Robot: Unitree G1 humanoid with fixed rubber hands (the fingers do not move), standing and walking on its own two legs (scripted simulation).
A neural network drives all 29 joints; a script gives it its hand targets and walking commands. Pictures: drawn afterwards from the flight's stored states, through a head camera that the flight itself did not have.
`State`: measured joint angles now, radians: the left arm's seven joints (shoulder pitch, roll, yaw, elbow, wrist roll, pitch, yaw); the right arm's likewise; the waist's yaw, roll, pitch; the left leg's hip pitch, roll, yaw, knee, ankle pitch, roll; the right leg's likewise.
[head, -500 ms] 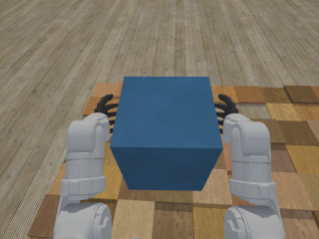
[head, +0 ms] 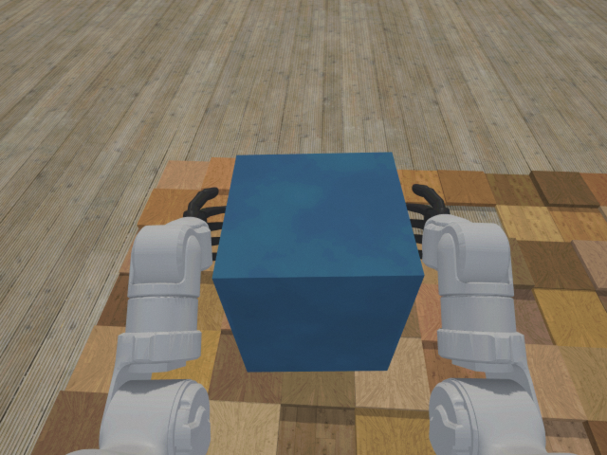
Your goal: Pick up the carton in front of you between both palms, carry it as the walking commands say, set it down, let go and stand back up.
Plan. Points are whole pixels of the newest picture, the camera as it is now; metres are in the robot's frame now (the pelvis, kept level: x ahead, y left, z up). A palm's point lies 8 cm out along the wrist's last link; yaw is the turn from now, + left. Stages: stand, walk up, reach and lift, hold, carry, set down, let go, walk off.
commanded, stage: carry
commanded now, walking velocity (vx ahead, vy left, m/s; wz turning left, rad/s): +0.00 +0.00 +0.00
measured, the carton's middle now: (315, 268) +0.36 +0.00 +0.04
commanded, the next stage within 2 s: none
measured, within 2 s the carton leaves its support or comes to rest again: neither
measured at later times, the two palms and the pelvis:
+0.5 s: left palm (187, 214) +0.39 +0.17 +0.12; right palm (416, 218) +0.38 -0.13 +0.12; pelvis +0.03 +0.02 +0.00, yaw -1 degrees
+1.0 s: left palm (197, 163) +0.54 +0.20 +0.08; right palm (378, 176) +0.50 -0.10 +0.09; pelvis +0.20 +0.09 -0.01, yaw -3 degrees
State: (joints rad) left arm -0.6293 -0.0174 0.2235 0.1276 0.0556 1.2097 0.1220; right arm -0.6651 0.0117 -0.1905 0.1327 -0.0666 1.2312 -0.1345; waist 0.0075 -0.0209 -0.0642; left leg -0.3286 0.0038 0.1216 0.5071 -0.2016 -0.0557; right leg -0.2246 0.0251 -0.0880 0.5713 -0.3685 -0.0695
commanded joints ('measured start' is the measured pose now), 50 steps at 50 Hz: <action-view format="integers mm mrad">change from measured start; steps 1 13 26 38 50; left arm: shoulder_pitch -763 -715 -669 -754 -378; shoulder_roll -1098 -1074 -1079 -1147 -1138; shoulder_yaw -659 -639 -654 -707 -710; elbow -127 -133 -95 -118 -332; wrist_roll -465 -449 -444 -471 -312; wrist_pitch -17 -6 -13 -30 -42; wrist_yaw -245 -243 -244 -242 -172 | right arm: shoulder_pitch -680 -665 -670 -538 -405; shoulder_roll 1111 1103 1098 1036 1158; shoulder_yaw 622 646 663 552 705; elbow -116 -146 -177 -37 -355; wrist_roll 408 416 411 341 489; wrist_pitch -39 -28 -25 -41 -21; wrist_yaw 230 228 236 260 328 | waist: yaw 11 6 31 -71 -62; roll -26 -74 -187 106 138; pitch -443 -420 -398 -362 -276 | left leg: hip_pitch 200 50 -111 463 570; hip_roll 92 38 48 66 193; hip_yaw -69 -4 29 -168 -336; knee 13 -10 140 -123 -146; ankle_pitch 467 329 -69 83 727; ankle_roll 98 63 74 161 158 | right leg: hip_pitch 176 374 478 -64 -550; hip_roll -163 -155 -262 -126 -35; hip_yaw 105 72 187 -91 -6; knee -4 -31 -131 343 322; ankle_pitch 914 1110 472 454 147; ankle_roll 41 30 -93 75 94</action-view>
